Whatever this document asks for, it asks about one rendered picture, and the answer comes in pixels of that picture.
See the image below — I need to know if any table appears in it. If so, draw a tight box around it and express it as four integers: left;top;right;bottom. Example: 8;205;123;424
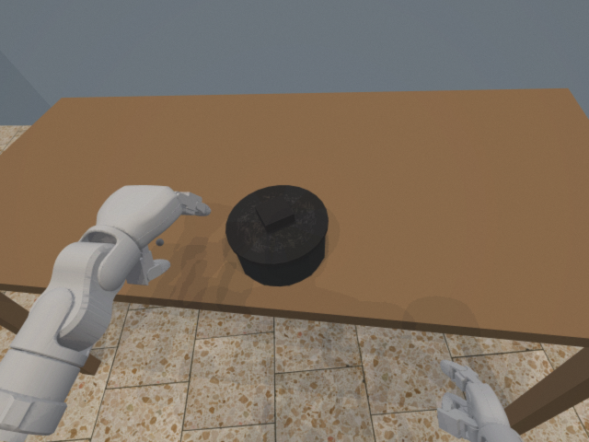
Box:
0;88;589;436

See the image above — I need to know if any pot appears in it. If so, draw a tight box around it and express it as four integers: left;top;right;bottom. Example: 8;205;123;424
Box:
237;239;325;286

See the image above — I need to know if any right robot forearm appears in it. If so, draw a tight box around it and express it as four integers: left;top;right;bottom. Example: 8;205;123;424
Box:
478;424;524;442

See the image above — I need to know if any left robot hand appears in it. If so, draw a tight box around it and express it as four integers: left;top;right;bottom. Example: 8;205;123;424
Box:
96;185;211;285

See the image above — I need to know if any lid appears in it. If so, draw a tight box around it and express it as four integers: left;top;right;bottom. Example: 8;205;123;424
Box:
225;185;329;267

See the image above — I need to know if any right robot hand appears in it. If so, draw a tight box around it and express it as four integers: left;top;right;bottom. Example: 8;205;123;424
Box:
437;360;511;442

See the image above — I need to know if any left robot forearm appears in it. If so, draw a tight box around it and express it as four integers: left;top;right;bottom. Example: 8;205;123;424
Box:
0;225;141;442

